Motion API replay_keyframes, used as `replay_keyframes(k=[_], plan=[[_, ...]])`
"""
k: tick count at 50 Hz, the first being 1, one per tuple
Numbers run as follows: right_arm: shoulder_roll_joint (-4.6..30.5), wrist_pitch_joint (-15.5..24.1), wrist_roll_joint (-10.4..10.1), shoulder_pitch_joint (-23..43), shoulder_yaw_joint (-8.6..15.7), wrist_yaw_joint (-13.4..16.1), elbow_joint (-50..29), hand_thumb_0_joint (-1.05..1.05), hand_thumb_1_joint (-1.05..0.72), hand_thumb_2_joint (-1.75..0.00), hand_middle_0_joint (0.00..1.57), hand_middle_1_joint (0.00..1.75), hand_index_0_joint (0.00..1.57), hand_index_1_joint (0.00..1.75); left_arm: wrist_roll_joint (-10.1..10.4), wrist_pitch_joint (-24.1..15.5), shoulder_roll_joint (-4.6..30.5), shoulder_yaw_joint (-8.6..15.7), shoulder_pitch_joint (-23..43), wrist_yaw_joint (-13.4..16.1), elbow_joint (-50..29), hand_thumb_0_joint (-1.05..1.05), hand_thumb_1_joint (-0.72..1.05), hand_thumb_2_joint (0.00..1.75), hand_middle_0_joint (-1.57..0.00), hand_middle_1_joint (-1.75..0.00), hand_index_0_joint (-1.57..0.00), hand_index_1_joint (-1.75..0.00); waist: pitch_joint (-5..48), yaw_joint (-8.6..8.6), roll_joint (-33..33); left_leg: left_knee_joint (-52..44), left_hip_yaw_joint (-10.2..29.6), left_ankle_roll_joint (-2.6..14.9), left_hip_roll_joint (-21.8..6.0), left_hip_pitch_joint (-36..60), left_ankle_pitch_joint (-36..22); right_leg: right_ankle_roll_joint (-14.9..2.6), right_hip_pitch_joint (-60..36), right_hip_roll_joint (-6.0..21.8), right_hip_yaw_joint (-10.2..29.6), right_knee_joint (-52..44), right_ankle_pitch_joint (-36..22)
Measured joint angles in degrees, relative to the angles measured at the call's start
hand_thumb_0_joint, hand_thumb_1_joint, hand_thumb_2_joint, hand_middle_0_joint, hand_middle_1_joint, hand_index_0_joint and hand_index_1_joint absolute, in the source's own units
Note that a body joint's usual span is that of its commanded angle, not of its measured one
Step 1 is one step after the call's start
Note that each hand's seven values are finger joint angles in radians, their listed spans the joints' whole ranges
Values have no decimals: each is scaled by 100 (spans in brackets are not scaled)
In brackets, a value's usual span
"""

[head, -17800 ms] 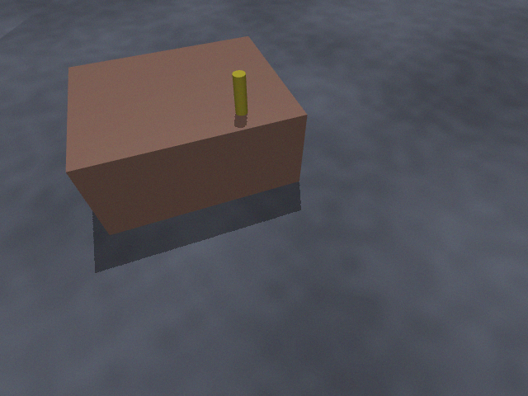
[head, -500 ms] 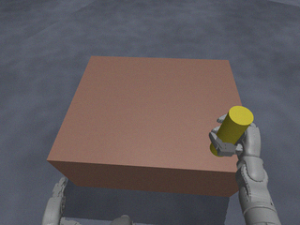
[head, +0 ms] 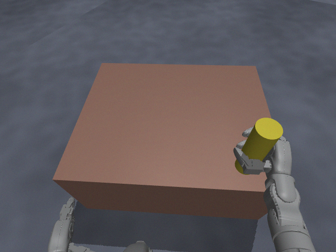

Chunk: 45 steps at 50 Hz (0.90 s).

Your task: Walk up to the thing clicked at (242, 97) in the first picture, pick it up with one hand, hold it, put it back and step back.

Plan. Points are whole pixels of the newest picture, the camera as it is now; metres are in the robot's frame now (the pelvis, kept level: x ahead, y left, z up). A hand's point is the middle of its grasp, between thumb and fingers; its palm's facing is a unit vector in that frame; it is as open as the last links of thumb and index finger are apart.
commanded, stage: crouch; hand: right
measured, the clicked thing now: (255, 149) +0.33 -0.18 +0.05
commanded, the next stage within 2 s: lower in 1.36 s
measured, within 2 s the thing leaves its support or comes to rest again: neither
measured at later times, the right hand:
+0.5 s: hand (243, 148) +0.38 -0.18 -0.02, palm faces +0.18 +0.98 +0.01, open 7.4 cm
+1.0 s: hand (235, 145) +0.44 -0.19 -0.10, palm faces +0.17 +0.99 +0.02, open 7.3 cm
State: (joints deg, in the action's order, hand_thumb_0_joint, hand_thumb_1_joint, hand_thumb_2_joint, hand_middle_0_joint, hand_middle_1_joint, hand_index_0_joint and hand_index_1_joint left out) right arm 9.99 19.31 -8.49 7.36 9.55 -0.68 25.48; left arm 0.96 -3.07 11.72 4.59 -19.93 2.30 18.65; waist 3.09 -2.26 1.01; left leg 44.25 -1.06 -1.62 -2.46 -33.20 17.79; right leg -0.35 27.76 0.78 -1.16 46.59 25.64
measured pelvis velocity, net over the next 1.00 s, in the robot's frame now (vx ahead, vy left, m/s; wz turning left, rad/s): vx -0.03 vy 0.00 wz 0.02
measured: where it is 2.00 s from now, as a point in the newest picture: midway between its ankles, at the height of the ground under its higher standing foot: outside the picture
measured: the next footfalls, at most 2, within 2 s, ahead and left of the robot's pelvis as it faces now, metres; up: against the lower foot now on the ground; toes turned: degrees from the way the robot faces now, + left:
none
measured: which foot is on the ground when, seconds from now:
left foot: down 0.00-1.00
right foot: down 0.00-1.00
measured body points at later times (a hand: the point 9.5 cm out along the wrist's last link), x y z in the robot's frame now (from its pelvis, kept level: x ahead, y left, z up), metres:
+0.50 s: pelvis -0.01 +0.00 -0.03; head +0.07 -0.02 +0.41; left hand +0.15 +0.27 -0.05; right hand +0.37 -0.24 -0.02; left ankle +0.05 +0.14 -0.71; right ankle -0.02 -0.11 -0.71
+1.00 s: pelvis -0.03 +0.00 -0.09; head +0.11 -0.05 +0.33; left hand +0.12 +0.27 -0.05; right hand +0.43 -0.25 -0.10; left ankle +0.05 +0.14 -0.71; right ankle -0.02 -0.11 -0.71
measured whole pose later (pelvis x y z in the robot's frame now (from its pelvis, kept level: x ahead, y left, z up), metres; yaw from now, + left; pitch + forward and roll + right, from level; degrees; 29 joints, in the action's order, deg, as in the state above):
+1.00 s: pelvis -0.03 +0.00 -0.09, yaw +1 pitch +24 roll +3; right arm 24.2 33.1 -1.6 38.8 28.2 -4.4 64.6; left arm -4.5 -5.2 15.3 4.1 -25.0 -1.4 -6.8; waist 7.5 -13.8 2.6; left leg 69.2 -2.0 -1.3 -1.4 -70.0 23.5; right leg -0.3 66.0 2.3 0.8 75.8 34.2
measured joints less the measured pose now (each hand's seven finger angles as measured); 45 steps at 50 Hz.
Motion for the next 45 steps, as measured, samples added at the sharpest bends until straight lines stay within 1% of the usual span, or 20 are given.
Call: replay_keyframes(k=[9,13,16,22,29,33,36,41,45], plan=[[4,-17,-23,102,30,-12,147,-2,11,-114,82,118,87,119,8,-9,-51,-41,38,-20,59,-1,-52,5,-5,-6,-6,-5,26,5,-17,-42,-4,-13,-14,34,-18,-13,-24,-15,5,-31,-16],[30,62,-4,251,125,-32,424,-2,11,-115,83,118,87,119,-12,-32,-54,-24,63,-33,-13,-1,-52,4,-5,-6,-6,-5,2,-36,7,28,-5,-10,-19,-90,-6,-12,99,-19,9,33,-7],[65,212,13,479,250,-61,817,-2,11,-115,83,118,87,118,-39,-101,-35,-11,91,-40,-51,-1,-51,4,-5,-6,-6,-4,5,-88,61,174,-3,-3,-26,-315,32,-11,319,-23,13,171,26],[287,587,129,1144,605,-119,1694,-2,11,-116,83,118,87,119,-138,-217,41,44,104,-75,-387,-1,-51,4,-5,-6,-6,-5,60,-274,199,695,16,22,-23,-1038,169,10,1031,-11,13,703,182],[706,990,305,2116,1098,-307,2748,-2,11,-118,83,119,87,120,-285,-271,65,-111,-59,-205,-1048,-1,-52,5,-5,-6,-6,-5,180,-575,262,1377,-5,50,11,-2014,322,30,2039,38,60,1490,408],[910,1130,367,2540,1346,-396,3208,-2,11,-118,82,120,87,120,-359,-291,94,-159,-232,-273,-1408,-1,-52,5,-6,-6,-6,-5,245,-712,218,1679,-10,49,40,-2500,373,24,2547,72,76,1873,517],[1040,1202,432,2721,1538,-426,3415,-2,11,-118,82,119,87,120,-412,-226,134,-209,-327,-316,-1676,-1,-52,5,-6,-7,-7,-5,301,-829,175,1885,-12,44,58,-2821,410,18,2884,94,86,2132,595],[1200,1273,509,2937,1720,-445,3715,-2,11,-118,83,119,87,120,-458,-201,232,-191,-444,-339,-2066,-1,-52,5,-6,-7,-7,-5,364,-973,137,2143,-29,35,79,-3188,466,6,3277,119,114,2466,701],[1291,1332,603,3055,1809,-404,3864,-2,11,-118,83,119,87,120,-505,-179,303,-142,-481,-356,-2319,-1,-51,4,-6,-7,-7,-5,421,-1055,145,2319,-52,33,96,-3433,511,3,3541,139,145,2690,778]])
